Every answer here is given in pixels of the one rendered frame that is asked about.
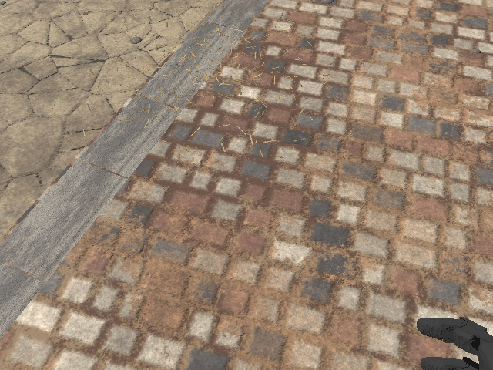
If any robot right hand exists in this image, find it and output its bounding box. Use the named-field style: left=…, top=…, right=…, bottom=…
left=417, top=317, right=493, bottom=370

